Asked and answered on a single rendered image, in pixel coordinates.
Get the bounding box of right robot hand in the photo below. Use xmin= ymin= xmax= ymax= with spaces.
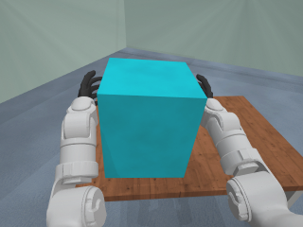
xmin=196 ymin=74 xmax=213 ymax=98

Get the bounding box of left robot hand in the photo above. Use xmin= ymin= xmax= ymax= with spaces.
xmin=78 ymin=70 xmax=103 ymax=106

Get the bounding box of table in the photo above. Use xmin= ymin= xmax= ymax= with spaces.
xmin=75 ymin=96 xmax=303 ymax=209

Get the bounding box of robot right upper arm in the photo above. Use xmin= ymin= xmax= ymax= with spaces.
xmin=226 ymin=170 xmax=303 ymax=227

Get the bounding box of robot left upper arm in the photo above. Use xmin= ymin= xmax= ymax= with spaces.
xmin=46 ymin=185 xmax=107 ymax=227

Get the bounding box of robot left forearm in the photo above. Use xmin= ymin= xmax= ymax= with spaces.
xmin=46 ymin=96 xmax=98 ymax=226

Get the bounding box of robot right forearm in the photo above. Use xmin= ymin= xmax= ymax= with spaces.
xmin=200 ymin=98 xmax=288 ymax=208

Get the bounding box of carton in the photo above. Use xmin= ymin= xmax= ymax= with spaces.
xmin=97 ymin=58 xmax=207 ymax=178

